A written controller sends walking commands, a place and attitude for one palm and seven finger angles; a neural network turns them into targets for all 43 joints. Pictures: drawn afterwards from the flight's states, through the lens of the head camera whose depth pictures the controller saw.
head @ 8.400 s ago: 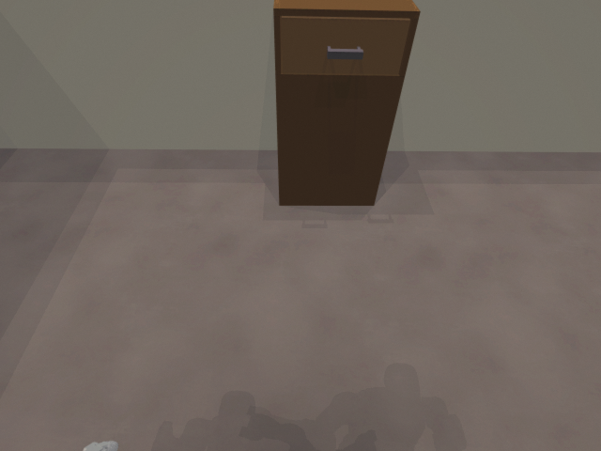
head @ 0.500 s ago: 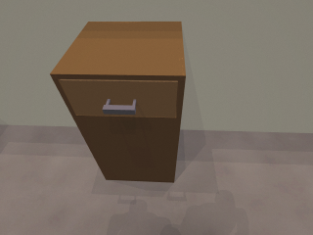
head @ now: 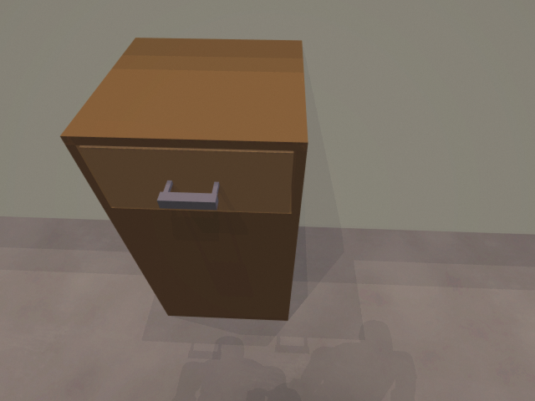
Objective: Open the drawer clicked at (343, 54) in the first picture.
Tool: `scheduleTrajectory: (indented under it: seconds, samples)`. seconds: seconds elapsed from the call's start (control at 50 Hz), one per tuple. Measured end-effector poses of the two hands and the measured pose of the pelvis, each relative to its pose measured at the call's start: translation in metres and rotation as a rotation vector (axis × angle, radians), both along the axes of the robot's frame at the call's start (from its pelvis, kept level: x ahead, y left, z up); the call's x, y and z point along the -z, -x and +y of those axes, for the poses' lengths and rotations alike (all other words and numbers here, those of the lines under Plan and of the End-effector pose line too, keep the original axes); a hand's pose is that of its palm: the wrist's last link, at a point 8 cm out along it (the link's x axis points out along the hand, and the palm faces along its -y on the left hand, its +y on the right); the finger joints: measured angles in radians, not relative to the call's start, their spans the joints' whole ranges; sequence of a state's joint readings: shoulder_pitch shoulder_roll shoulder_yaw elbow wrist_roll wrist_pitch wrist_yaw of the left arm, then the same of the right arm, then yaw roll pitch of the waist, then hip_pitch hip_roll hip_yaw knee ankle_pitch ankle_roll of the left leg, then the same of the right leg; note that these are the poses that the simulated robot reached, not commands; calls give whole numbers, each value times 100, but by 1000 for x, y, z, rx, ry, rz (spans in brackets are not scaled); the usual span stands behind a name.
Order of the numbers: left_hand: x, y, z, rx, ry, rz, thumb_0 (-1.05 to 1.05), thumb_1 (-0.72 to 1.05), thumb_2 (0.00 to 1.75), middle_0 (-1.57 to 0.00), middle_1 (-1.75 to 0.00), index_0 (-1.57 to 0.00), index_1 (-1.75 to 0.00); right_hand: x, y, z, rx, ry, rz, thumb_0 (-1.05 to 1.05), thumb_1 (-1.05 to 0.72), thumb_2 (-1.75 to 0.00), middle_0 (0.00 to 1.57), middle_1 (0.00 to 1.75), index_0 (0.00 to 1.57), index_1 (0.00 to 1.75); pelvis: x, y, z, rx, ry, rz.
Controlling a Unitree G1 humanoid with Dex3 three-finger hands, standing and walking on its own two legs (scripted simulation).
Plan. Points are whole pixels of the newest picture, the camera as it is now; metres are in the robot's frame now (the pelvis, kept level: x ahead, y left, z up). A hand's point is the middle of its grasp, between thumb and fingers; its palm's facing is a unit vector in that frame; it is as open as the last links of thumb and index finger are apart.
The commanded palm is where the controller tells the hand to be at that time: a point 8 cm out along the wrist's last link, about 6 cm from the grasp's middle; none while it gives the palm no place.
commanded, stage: come to a stop and stand still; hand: left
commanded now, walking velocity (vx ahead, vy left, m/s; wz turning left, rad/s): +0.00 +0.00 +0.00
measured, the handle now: (190, 193) +0.50 +0.19 -0.02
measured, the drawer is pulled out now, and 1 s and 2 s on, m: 0.00 0.00 0.00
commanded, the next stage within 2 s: look again from close up in 0.24 s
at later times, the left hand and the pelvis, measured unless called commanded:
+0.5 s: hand out of the picture +0.01 +0.17 -0.17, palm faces +0.04 -0.98 -0.20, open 7.3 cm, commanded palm none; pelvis +0.01 -0.01 +0.00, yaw +0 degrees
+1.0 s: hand out of the picture +0.01 +0.17 -0.17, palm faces -0.03 -0.97 -0.25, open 7.3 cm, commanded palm +0.10 +0.21 -0.06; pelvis +0.00 +0.00 +0.00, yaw +0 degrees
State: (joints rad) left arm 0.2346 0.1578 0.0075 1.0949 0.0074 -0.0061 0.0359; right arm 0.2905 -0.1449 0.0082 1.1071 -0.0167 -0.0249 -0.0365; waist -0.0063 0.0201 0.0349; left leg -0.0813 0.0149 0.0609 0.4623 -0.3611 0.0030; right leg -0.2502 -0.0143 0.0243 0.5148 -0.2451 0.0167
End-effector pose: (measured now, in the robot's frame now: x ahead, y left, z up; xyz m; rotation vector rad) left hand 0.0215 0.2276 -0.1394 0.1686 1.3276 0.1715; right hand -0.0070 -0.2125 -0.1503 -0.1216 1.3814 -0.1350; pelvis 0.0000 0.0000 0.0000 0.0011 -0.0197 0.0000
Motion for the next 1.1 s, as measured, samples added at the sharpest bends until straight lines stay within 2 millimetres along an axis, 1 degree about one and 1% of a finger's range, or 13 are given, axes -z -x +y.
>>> scheduleTrajectory:
  seconds: [0.1, 0.22, 0.38, 0.64, 0.96, 0.98, 1.0, 1.04, 1.06, 1.1]
  samples:
    - [0, -7, -2, -4, 1, -9, 1, 93, 90, -20, -30, -20, -30, -1, -5, -4, -2, 9, 1, 1, -91, -90, 20, 30, 20, 30, 0, -4, -2, -2, 1, -1]
    - [2, -6, -4, -8, 6, -2, 1, 93, 90, -20, -30, -20, -30, -2, -4, -9, -1, 19, 14, 1, -91, -90, 20, 30, 20, 30, 0, -7, -4, -4, 3, -3]
    - [3, 4, -7, -17, 15, 26, 1, 93, 90, -20, -30, -20, -30, -4, 5, -9, 0, 21, 43, 1, -91, -90, 20, 30, 20, 30, -1, -7, -6, -6, 5, -4]
    - [6, 24, -15, -28, 37, 72, 1, 93, 90, -20, -30, -20, -30, -5, 18, -2, 11, 10, 70, 1, -91, -90, 20, 30, 20, 30, -2, -5, -6, -4, 7, -6]
    - [9, 36, -21, -33, 48, 91, 2, 93, 90, -20, -30, -20, -30, -5, 24, 3, 18, 1, 81, 1, -91, -90, 20, 30, 20, 30, -1, -2, -5, -5, 11, 1]
    - [4, 28, -18, 16, 23, 70, 2, 93, 90, -20, -30, -20, -30, -6, 20, 2, 19, 5, 47, 1, -91, -90, 20, 30, 20, 30, 0, 0, -5, 1, 10, 2]
    - [-7, 14, -10, 63, -29, -12, 4, 95, 90, -21, -31, -20, -30, -9, 12, 0, 19, 21, -21, 1, -91, -90, 20, 30, 20, 30, 0, 1, -5, 7, 4, 3]
    - [-40, -23, 5, 138, -164, -216, 5, 95, 90, -21, -31, -21, -31, -12, -9, -11, 27, 60, -172, 2, -92, -90, 20, 30, 21, 30, 2, 3, -4, -3, -13, 12]
    - [-59, -42, 10, 188, -232, -310, 5, 94, 89, -21, -32, -21, -31, -14, -21, -17, 17, 71, -244, 3, -93, -90, 20, 30, 21, 30, 3, 5, -4, -13, -16, 16]
    - [-96, -83, 13, 336, -385, -489, 5, 91, 88, -21, -33, -20, -33, -18, -52, -28, -34, 88, -380, 3, -93, -90, 20, 30, 21, 30, 6, 10, -3, -27, -18, 39]
